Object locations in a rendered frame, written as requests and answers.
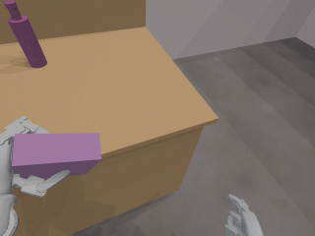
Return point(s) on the right robot hand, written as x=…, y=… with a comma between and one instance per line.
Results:
x=246, y=224

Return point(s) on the table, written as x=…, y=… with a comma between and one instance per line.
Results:
x=105, y=74

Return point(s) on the left robot hand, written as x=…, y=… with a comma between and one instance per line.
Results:
x=34, y=186

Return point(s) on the sponge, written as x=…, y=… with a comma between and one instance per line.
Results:
x=44, y=155

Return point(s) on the robot left forearm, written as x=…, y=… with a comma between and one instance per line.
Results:
x=9, y=218

